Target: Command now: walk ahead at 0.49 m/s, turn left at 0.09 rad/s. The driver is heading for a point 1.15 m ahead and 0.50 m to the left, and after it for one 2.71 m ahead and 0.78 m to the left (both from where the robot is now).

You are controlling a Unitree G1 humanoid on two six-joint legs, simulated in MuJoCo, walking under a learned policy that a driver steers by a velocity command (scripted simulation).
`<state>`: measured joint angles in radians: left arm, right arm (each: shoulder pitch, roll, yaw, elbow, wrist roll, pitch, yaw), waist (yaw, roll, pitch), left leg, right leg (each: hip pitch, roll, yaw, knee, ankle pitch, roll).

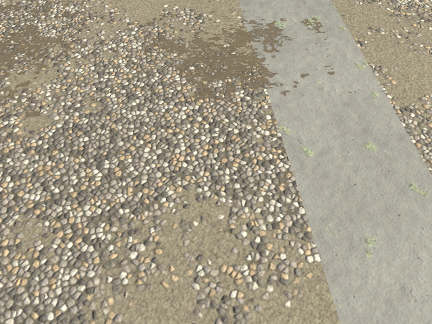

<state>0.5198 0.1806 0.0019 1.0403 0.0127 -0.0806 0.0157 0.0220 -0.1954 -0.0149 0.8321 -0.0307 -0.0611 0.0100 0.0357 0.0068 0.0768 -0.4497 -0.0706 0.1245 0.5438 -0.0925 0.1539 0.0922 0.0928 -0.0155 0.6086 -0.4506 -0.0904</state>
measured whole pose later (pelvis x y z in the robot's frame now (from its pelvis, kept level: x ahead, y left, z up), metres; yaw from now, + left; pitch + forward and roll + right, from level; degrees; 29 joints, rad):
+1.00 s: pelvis +0.50 +0.04 +0.02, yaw +32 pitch +1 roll -2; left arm 0.44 0.22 0.04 0.93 0.02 -0.08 0.01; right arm 0.00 -0.23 -0.03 0.72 -0.04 0.00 0.08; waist 0.07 0.03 0.06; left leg -0.60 0.04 0.09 0.68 -0.11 0.10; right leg 0.08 0.00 -0.27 0.25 -0.35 0.00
